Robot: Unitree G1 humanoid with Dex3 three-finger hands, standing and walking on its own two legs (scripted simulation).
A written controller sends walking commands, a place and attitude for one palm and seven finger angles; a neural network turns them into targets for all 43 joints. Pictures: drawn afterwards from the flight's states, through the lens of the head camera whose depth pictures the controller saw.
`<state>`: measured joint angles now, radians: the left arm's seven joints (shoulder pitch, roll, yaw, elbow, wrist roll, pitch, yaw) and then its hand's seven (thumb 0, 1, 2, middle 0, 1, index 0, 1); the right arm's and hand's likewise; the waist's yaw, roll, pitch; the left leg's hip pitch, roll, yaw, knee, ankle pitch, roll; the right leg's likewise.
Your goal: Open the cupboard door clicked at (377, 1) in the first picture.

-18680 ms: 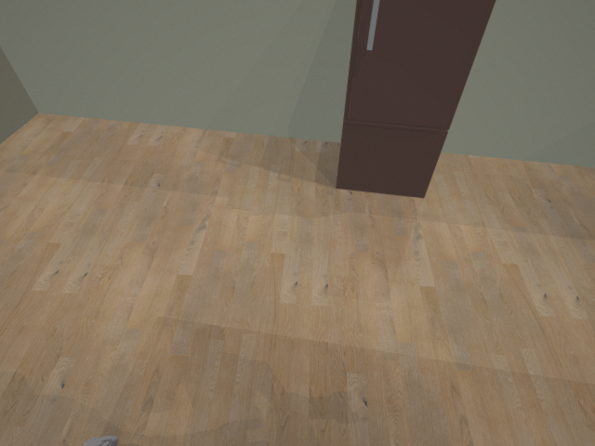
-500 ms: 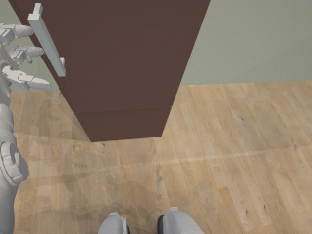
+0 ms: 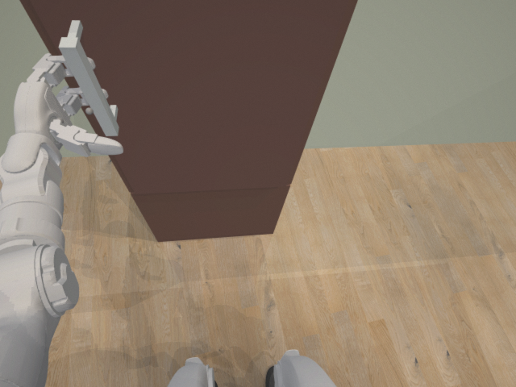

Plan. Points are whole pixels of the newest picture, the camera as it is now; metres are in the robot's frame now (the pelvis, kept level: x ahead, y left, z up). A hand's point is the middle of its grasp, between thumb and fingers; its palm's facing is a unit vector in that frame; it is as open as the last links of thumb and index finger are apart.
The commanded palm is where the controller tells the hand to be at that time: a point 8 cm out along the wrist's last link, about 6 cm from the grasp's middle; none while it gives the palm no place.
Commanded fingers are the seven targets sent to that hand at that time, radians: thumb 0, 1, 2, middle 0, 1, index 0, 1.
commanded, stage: slide the fingers in behind the handle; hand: left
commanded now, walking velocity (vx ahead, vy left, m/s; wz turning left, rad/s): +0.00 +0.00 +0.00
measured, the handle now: (95, 84) +0.55 +0.21 +0.10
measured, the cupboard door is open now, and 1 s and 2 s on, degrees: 0 0 2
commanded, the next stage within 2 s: close the thumb around the handle in 0.86 s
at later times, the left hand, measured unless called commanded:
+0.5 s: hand (109, 113) +0.49 +0.18 +0.10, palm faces +0.03 -1.00 +0.00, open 14.0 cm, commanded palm +0.47 +0.23 +0.10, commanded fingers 0.00 -0.50 0.30 -0.30 -1.20 -0.30 -1.20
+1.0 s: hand (107, 112) +0.50 +0.19 +0.10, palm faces +0.03 -1.00 +0.00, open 14.0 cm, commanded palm +0.47 +0.23 +0.10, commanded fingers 0.00 -0.33 0.37 -0.31 -1.22 -0.31 -1.22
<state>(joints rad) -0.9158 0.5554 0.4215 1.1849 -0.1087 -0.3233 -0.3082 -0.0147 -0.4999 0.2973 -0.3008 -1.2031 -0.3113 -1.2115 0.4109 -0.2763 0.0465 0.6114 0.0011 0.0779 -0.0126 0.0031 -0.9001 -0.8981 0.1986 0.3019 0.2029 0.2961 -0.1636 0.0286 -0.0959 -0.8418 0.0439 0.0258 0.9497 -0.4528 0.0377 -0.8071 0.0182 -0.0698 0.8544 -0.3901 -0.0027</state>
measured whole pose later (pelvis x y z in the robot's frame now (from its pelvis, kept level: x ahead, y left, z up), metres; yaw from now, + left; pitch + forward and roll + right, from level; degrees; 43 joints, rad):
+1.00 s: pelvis -0.01 -0.01 +0.00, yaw +0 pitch +19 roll -3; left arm -0.92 0.51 0.40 1.20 -0.10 -0.36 -0.24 -0.01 -0.50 0.30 -0.30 -1.20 -0.30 -1.20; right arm 0.42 -0.28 0.04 0.63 0.00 0.05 -0.01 0.00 -0.90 -0.90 0.20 0.30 0.20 0.30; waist -0.17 0.03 -0.09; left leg -0.83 0.04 0.03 0.94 -0.44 0.03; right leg -0.81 0.02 -0.06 0.87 -0.38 -0.01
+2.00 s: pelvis +0.01 -0.01 +0.00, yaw -1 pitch +18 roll -2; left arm -0.79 0.45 0.38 1.06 -0.13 -0.34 -0.23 0.00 0.79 0.82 -0.37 -1.35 -0.38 -1.35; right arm 0.42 -0.28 0.02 0.60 0.01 0.08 0.00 0.00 -0.90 -0.90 0.20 0.30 0.20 0.30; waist -0.14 0.04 -0.11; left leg -0.78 0.04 0.05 0.91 -0.45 0.03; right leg -0.77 0.02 -0.04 0.84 -0.39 -0.01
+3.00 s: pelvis +0.00 -0.05 +0.02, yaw +4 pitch +4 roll +0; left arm 0.13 -0.08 -0.25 0.02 0.06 -0.07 0.57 0.01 0.68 0.78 -0.37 -1.34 -0.38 -1.34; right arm 0.17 -0.19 0.02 0.57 -0.06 0.06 0.00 0.01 -0.90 -0.90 0.20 0.30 0.20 0.30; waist 0.00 0.06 -0.09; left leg -0.47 0.02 -0.02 0.80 -0.41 -0.03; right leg -0.46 0.00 -0.11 0.80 -0.42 -0.06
